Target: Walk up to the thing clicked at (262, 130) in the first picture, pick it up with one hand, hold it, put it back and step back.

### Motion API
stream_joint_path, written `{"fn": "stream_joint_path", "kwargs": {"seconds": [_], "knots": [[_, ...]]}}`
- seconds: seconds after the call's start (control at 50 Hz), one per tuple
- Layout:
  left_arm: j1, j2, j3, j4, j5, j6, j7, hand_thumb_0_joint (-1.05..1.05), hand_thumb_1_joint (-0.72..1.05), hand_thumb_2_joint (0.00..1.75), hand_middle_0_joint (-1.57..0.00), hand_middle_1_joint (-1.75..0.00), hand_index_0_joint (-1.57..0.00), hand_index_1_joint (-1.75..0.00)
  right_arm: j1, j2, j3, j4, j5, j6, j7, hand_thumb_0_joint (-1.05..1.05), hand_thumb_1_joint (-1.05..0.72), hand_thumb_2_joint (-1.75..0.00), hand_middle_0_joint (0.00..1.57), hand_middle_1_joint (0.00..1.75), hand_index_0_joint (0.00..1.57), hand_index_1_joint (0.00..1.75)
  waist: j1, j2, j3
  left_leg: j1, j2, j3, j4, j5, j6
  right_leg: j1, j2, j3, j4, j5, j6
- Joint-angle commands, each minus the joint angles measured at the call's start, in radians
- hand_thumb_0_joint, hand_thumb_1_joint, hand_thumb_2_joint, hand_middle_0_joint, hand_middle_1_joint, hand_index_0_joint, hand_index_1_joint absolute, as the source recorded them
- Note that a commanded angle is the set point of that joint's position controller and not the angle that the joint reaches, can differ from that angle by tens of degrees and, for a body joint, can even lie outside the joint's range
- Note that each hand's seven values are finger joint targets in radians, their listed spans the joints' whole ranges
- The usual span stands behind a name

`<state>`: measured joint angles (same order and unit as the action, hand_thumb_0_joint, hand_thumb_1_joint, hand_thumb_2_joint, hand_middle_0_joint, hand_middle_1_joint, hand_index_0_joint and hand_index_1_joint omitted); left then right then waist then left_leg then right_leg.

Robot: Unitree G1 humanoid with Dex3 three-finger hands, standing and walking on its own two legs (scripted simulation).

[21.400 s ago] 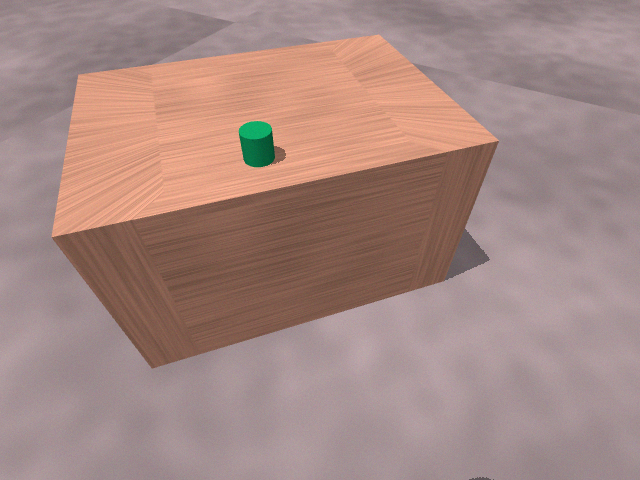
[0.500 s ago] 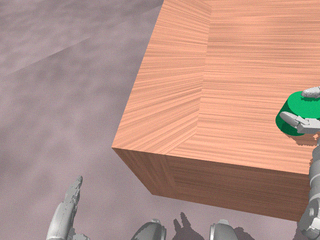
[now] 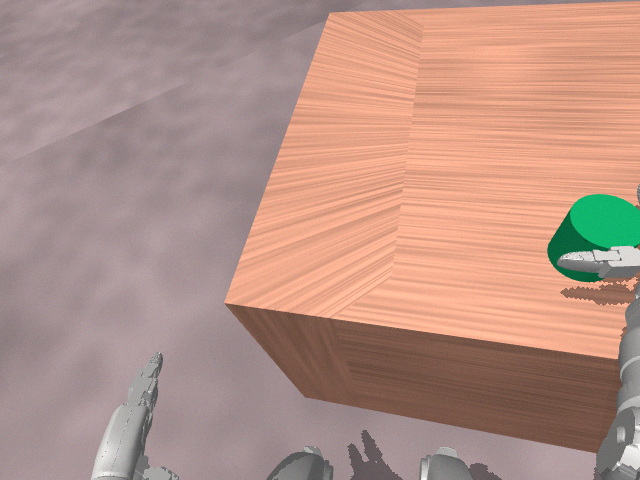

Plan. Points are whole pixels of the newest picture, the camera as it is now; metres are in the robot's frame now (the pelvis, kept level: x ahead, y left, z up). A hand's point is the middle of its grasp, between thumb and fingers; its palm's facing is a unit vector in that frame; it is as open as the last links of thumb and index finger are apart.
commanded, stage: withdraw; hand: right
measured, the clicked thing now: (592, 239) +0.46 -0.27 +0.00
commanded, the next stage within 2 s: rise in 0.20 s
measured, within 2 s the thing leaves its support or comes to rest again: neither
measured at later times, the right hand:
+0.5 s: hand out of the picture +0.42 -0.35 +0.13, palm faces +0.38 +0.90 -0.23, open 17.3 cm
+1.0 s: hand out of the picture +0.26 -0.30 +0.10, palm faces +0.38 +0.86 -0.35, open 17.3 cm
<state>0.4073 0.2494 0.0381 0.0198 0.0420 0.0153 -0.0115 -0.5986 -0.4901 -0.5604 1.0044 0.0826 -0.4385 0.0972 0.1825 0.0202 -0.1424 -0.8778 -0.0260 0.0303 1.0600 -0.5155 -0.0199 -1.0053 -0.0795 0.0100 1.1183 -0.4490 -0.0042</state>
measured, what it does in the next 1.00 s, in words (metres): rises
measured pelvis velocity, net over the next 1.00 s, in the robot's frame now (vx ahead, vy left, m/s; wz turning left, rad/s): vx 0.03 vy -0.01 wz -0.03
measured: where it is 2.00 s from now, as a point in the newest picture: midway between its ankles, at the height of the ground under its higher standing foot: outside the picture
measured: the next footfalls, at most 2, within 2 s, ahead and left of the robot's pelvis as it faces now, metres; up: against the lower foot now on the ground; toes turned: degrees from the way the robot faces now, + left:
none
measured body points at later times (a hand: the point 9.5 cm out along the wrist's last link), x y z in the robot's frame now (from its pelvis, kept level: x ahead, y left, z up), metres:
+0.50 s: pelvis +0.01 +0.00 +0.05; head +0.07 -0.02 +0.49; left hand +0.16 +0.25 +0.00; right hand +0.40 -0.40 +0.15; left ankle +0.00 +0.14 -0.66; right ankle +0.04 -0.11 -0.66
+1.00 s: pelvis +0.03 -0.01 +0.07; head +0.04 +0.00 +0.52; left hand +0.18 +0.26 +0.00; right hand +0.24 -0.34 +0.13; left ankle +0.00 +0.14 -0.66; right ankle +0.04 -0.11 -0.66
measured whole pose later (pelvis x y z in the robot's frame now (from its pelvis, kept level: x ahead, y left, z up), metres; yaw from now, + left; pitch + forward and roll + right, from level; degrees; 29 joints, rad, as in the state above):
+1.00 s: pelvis +0.03 -0.01 +0.07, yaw -2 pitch +4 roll +1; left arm 0.35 0.25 0.09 0.41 -0.06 0.01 0.06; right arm 0.19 -0.36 -0.28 0.19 0.07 -0.04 -0.07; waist -0.02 -0.03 -0.06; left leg -0.30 0.02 0.00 0.59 -0.36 -0.03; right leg -0.41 -0.03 -0.04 0.64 -0.30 -0.01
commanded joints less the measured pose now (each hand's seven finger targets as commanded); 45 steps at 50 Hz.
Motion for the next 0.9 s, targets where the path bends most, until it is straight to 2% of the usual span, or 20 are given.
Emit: {"fn": "stream_joint_path", "kwargs": {"seconds": [0.0, 0.08, 0.12, 0.2, 0.24, 0.3, 0.32, 0.36, 0.4, 0.44, 0.46, 0.54, 0.6, 0.62, 0.64, 0.66, 0.68, 0.74, 0.78, 0.88], "knots": [[0.062, 0.166, 0.106, -0.104, -0.011, -0.035, 0.016, 0.0, -0.53, 0.05, -0.05, -0.05, -0.05, -0.05, -0.398, -0.373, -0.041, -0.263, 0.011, -0.045, -0.004, 0.0, 0.55, -0.02, 0.06, 0.04, 0.06, 0.04, -0.056, -0.265, -0.407, 0.113, -0.028, 0.008, -0.174, 0.324, 0.034, 0.516, 0.04, 0.023, -0.193, 0.337, 0.001], [-0.017, 0.136, 0.068, -0.064, -0.024, -0.044, 0.023, 0.0, -0.53, 0.04, -0.05, -0.04, -0.05, -0.05, -0.423, -0.431, -0.06, -0.271, 0.018, -0.005, 0.017, 0.0, 0.57, -0.02, 0.06, 0.04, 0.06, 0.04, -0.076, -0.257, -0.365, 0.159, -0.019, -0.003, -0.216, 0.318, 0.033, 0.518, 0.042, 0.015, -0.228, 0.299, -0.001], [-0.034, 0.129, 0.059, -0.028, -0.03, -0.053, 0.026, 0.0, -0.53, 0.04, -0.05, -0.04, -0.05, -0.04, -0.417, -0.344, 0.003, -0.262, 0.029, 0.031, 0.053, 0.0, 0.59, -0.03, 0.05, 0.05, 0.05, 0.05, -0.074, -0.24, -0.371, 0.173, -0.018, 0.002, -0.228, 0.341, 0.03, 0.551, 0.039, 0.019, -0.248, 0.332, -0.002], [-0.043, 0.206, 0.112, -0.009, -0.05, -0.062, 0.047, 0.0, -0.53, 0.03, -0.05, -0.05, -0.05, -0.04, -0.413, -0.395, -0.005, -0.204, 0.052, 0.102, 0.11, 0.0, 0.5, -0.03, 0.06, 0.04, 0.06, 0.04, -0.059, -0.191, -0.377, 0.21, -0.018, 0.019, -0.267, 0.36, 0.028, 0.623, 0.032, 0.03, -0.291, 0.388, 0.001], [-0.049, 0.165, 0.065, 0.022, -0.06, -0.073, 0.046, 0.0, -0.53, 0.03, -0.05, -0.05, -0.05, -0.04, -0.414, -0.326, 0.038, -0.15, 0.067, 0.132, 0.141, 0.0, 0.5, -0.03, 0.07, 0.04, 0.06, 0.04, -0.051, -0.136, -0.315, 0.214, -0.016, 0.017, -0.294, 0.354, 0.023, 0.594, 0.035, 0.026, -0.309, 0.357, -0.008], [-0.05, 0.172, 0.061, 0.024, -0.07, -0.092, 0.052, 0.0, -0.55, 0.06, -0.07, -0.05, -0.06, -0.06, -0.403, -0.34, 0.036, -0.087, 0.079, 0.157, 0.161, 0.0, 0.45, -0.06, 0.07, 0.05, 0.07, 0.05, -0.047, -0.072, -0.273, 0.232, -0.012, 0.019, -0.321, 0.329, 0.02, 0.577, 0.041, 0.025, -0.341, 0.305, -0.013], [-0.071, 0.177, 0.058, -0.001, -0.083, -0.075, 0.054, 0.0, -0.54, 0.05, -0.06, -0.05, -0.06, -0.06, -0.333, -0.607, 0.005, -0.083, -0.057, 0.196, 0.102, 0.0, 0.46, -0.05, 0.07, 0.05, 0.07, 0.05, -0.144, -0.123, -0.284, 0.286, 0.0, 0.003, -0.358, 0.306, 0.028, 0.607, 0.05, -0.002, -0.377, 0.3, -0.001], [0.061, 0.138, 0.049, 0.105, -0.082, -0.053, 0.038, 0.0, -0.53, 0.04, -0.06, -0.05, -0.06, -0.05, -0.39, -0.435, 0.083, -0.08, -0.037, 0.228, 0.055, 0.0, 0.5, -0.04, 0.07, 0.06, 0.07, 0.06, -0.088, -0.138, -0.207, 0.268, 0.001, 0.0, -0.372, 0.329, 0.024, 0.598, 0.057, -0.016, -0.391, 0.292, -0.005], [0.004, 0.128, 0.03, 0.116, -0.087, -0.05, 0.023, 0.0, -0.53, 0.04, -0.06, -0.04, -0.06, -0.05, -0.344, -0.491, 0.076, -0.093, -0.066, 0.257, 0.024, 0.0, 0.51, -0.04, 0.06, 0.06, 0.07, 0.06, -0.118, -0.094, -0.232, 0.315, 0.007, -0.001, -0.387, 0.381, 0.017, 0.599, 0.063, -0.028, -0.387, 0.333, -0.013], [-0.037, 0.172, 0.058, 0.099, -0.091, -0.043, 0.02, 0.0, -0.53, 0.04, -0.06, -0.05, -0.06, -0.05, -0.395, -0.652, 0.006, -0.171, -0.093, 0.269, -0.022, 0.0, 0.53, -0.04, 0.06, 0.06, 0.06, 0.06, -0.135, -0.11, -0.305, 0.371, 0.007, 0.001, -0.392, 0.401, 0.019, 0.627, 0.063, -0.029, -0.399, 0.36, -0.011], [-0.045, 0.16, 0.045, 0.139, -0.091, -0.036, 0.017, 0.0, -0.52, 0.04, -0.05, -0.05, -0.05, -0.05, -0.428, -0.665, 0.003, -0.219, -0.102, 0.274, -0.04, 0.0, 0.56, -0.03, 0.06, 0.06, 0.06, 0.06, -0.153, -0.171, -0.332, 0.389, 0.01, -0.005, -0.393, 0.427, 0.021, 0.651, 0.066, -0.032, -0.4, 0.395, -0.007], [-0.131, 0.133, 0.008, 0.142, -0.096, -0.038, 0.02, 0.0, -0.53, 0.06, -0.05, -0.05, -0.06, -0.05, -0.388, -0.588, 0.035, -0.221, -0.108, 0.281, -0.102, 0.0, 0.53, -0.05, 0.06, 0.05, 0.06, 0.05, -0.158, -0.191, -0.366, 0.426, 0.005, 0.001, -0.411, 0.461, 0.025, 0.716, 0.054, -0.032, -0.415, 0.466, 0.001], [-0.137, 0.178, 0.046, 0.147, -0.096, -0.042, 0.039, 0.0, -0.54, 0.06, -0.06, -0.05, -0.05, -0.05, -0.282, -0.555, 0.045, -0.231, -0.107, 0.293, -0.138, 0.0, 0.51, -0.06, 0.06, 0.05, 0.06, 0.05, -0.159, -0.18, -0.329, 0.435, 0.0, 0.011, -0.436, 0.434, 0.033, 0.747, 0.047, -0.033, -0.449, 0.445, 0.006], [-0.126, 0.177, 0.044, 0.14, -0.095, -0.045, 0.04, 0.0, -0.54, 0.06, -0.06, -0.05, -0.05, -0.05, -0.203, -0.486, 0.078, -0.158, -0.105, 0.302, -0.141, 0.0, 0.51, -0.06, 0.06, 0.05, 0.06, 0.05, -0.14, -0.148, -0.281, 0.413, -0.003, 0.017, -0.447, 0.418, 0.034, 0.745, 0.043, -0.031, -0.457, 0.433, 0.004], [-0.127, 0.142, 0.011, 0.145, -0.096, -0.048, 0.039, 0.0, -0.54, 0.07, -0.06, -0.05, -0.05, -0.05, -0.143, -0.422, 0.114, -0.184, -0.097, 0.308, -0.141, 0.0, 0.5, -0.06, 0.06, 0.05, 0.06, 0.05, -0.155, -0.145, -0.229, 0.42, -0.001, 0.02, -0.459, 0.396, 0.035, 0.72, 0.047, -0.035, -0.474, 0.402, 0.006], [-0.114, 0.149, 0.024, 0.137, -0.099, -0.052, 0.044, 0.0, -0.54, 0.06, -0.06, -0.05, -0.05, -0.05, -0.152, -0.447, 0.094, -0.309, -0.089, 0.303, -0.146, 0.0, 0.5, -0.06, 0.06, 0.05, 0.05, 0.05, -0.165, -0.153, -0.277, 0.435, -0.001, 0.022, -0.462, 0.414, 0.034, 0.759, 0.042, -0.034, -0.48, 0.426, 0.005], [-0.066, 0.152, 0.031, 0.158, -0.1, -0.052, 0.046, 0.0, -0.54, 0.07, -0.06, -0.05, -0.05, -0.05, -0.054, -0.428, 0.097, -0.276, -0.083, 0.315, -0.149, 0.0, 0.5, -0.06, 0.06, 0.05, 0.05, 0.05, -0.162, -0.14, -0.258, 0.438, -0.004, 0.027, -0.464, 0.423, 0.036, 0.766, 0.041, -0.034, -0.479, 0.449, 0.007], [-0.016, 0.19, 0.081, 0.144, -0.106, -0.059, 0.051, 0.0, -0.53, 0.06, -0.06, -0.05, -0.06, -0.05, 0.131, -0.341, 0.137, -0.498, -0.051, 0.328, -0.146, 0.0, 0.49, -0.06, 0.06, 0.05, 0.05, 0.05, -0.172, -0.153, -0.225, 0.448, -0.003, 0.037, -0.476, 0.45, 0.041, 0.811, 0.037, -0.037, -0.499, 0.503, 0.01], [-0.01, 0.148, 0.055, 0.181, -0.114, -0.054, 0.048, 0.0, -0.52, 0.06, -0.06, -0.05, -0.06, -0.05, 0.253, -0.271, 0.166, -0.658, -0.032, 0.339, -0.148, 0.0, 0.48, -0.06, 0.06, 0.05, 0.06, 0.05, -0.187, -0.159, -0.169, 0.462, -0.004, 0.04, -0.492, 0.423, 0.045, 0.799, 0.034, -0.035, -0.53, 0.471, 0.011], [-0.075, 0.173, 0.119, 0.21, -0.114, -0.052, 0.071, 0.0, -0.52, 0.06, -0.05, -0.05, -0.05, -0.05, 0.507, -0.225, 0.134, -0.999, -0.011, 0.342, -0.179, 0.0, 0.53, -0.05, 0.06, 0.06, 0.05, 0.06, -0.208, -0.137, -0.093, 0.535, 0.003, 0.035, -0.526, 0.416, 0.042, 0.782, 0.039, -0.035, -0.573, 0.437, 0.008]]}}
